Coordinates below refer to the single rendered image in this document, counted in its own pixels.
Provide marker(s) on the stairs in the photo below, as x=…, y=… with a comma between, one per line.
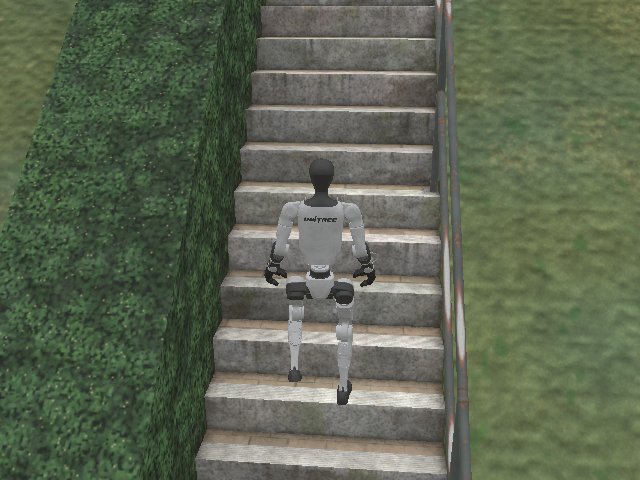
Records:
x=353, y=82

